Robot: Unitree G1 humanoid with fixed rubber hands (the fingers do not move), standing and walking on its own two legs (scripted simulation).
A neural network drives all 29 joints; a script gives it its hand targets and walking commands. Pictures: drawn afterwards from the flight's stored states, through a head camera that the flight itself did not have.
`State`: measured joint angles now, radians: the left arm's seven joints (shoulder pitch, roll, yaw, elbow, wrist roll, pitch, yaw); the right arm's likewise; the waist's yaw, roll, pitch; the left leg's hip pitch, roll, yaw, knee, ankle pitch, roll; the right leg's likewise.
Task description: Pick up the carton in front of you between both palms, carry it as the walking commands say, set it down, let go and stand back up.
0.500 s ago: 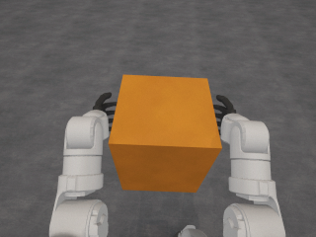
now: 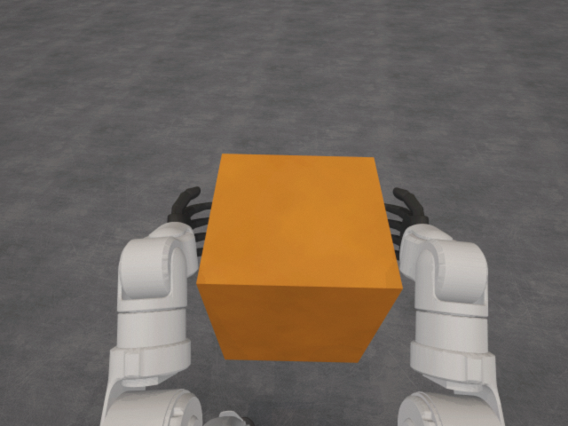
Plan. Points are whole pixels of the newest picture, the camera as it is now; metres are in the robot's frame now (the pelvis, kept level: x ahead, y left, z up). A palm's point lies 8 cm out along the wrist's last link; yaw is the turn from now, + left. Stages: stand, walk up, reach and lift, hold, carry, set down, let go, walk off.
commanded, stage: carry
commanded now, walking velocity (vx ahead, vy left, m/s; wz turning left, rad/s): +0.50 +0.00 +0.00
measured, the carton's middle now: (294, 265) +0.35 +0.00 +0.04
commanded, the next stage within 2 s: none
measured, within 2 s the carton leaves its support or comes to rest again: neither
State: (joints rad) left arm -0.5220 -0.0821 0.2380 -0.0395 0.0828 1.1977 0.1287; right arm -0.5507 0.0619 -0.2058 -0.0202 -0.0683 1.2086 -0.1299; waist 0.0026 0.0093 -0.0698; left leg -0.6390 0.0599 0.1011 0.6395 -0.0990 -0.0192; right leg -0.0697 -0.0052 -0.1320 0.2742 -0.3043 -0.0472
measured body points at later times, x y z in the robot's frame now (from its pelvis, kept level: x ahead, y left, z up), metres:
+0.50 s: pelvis +0.33 +0.01 +0.00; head +0.29 +0.01 +0.44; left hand +0.61 +0.15 +0.09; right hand +0.59 -0.15 +0.09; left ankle +0.21 +0.10 -0.74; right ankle +0.47 -0.13 -0.72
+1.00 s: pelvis +0.64 -0.01 +0.00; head +0.61 -0.02 +0.45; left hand +0.91 +0.14 +0.09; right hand +0.91 -0.17 +0.09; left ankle +0.79 +0.12 -0.72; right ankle +0.52 -0.11 -0.74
